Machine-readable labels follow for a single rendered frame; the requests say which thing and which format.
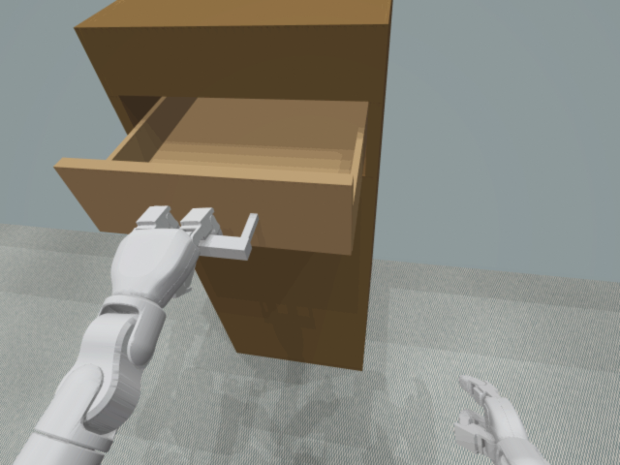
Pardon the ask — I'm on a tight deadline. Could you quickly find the robot right hand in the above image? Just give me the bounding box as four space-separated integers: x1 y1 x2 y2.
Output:
454 375 529 465

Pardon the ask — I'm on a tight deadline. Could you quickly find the robot right forearm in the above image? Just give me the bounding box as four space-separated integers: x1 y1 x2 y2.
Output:
494 437 551 465

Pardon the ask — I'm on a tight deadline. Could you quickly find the drawer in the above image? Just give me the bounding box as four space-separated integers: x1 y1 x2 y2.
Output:
53 97 368 256

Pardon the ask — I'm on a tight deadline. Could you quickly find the cabinet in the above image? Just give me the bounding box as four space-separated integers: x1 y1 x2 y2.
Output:
74 0 393 371

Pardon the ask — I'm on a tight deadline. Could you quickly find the handle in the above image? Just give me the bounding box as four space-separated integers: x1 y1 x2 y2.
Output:
133 205 259 261

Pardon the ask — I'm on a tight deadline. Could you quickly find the robot left hand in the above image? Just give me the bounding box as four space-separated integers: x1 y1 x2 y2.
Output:
110 205 223 308

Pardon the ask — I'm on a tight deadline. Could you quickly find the robot left forearm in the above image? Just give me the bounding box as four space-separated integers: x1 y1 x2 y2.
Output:
13 294 166 465

